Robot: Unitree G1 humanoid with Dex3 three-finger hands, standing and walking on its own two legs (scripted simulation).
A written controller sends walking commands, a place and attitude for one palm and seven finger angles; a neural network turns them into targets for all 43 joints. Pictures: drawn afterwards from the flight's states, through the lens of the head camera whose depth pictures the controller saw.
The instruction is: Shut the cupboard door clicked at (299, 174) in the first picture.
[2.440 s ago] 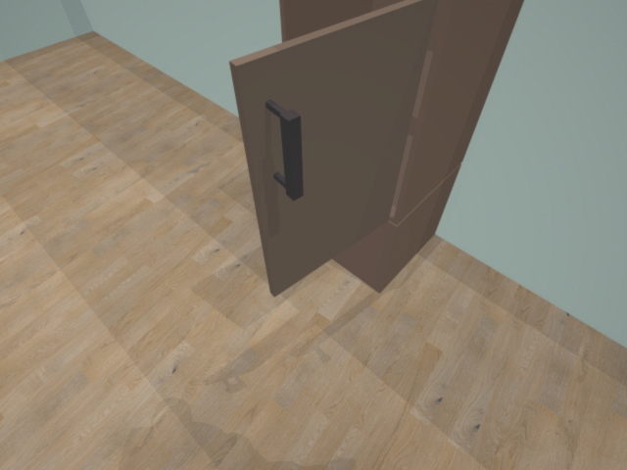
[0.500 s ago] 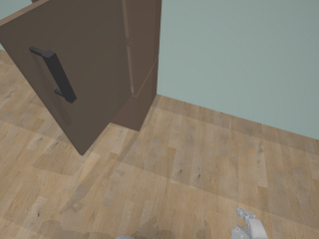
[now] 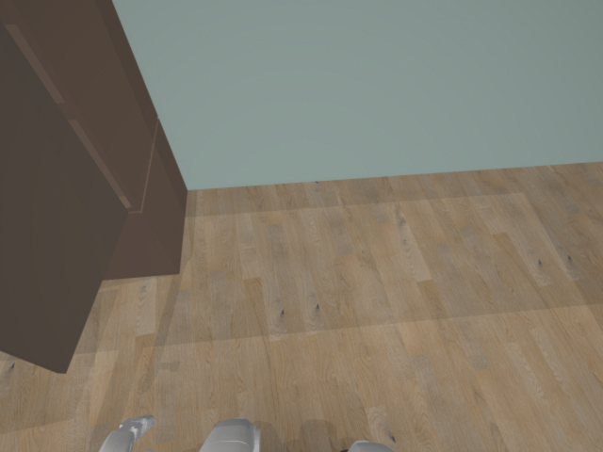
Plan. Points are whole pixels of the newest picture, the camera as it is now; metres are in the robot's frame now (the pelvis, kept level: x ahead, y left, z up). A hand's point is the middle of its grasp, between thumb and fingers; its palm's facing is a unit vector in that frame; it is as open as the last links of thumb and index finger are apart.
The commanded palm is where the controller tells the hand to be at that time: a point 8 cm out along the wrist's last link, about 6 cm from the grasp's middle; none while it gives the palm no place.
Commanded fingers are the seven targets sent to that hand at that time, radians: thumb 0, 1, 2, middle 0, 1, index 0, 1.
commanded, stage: walk to a spot facing it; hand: left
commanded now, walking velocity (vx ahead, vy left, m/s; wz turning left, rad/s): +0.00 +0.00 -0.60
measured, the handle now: out of the picture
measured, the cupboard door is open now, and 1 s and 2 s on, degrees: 81 81 81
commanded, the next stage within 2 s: turn to face it in 1.54 s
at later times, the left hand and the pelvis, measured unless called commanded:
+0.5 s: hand (231, 360) +0.25 +0.13 -0.14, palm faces -0.37 -0.91 -0.21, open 7.4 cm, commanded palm none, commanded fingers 0.00 0.90 0.90 -0.20 -0.30 -0.20 -0.30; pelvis +0.06 -0.02 +0.01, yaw -19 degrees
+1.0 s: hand (274, 308) +0.36 +0.07 -0.17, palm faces -0.47 -0.87 -0.16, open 7.4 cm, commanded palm none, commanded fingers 0.00 0.90 0.90 -0.20 -0.30 -0.20 -0.30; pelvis +0.24 -0.09 +0.01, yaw -33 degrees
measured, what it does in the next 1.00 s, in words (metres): walks ahead, turning right: left foot, then right foot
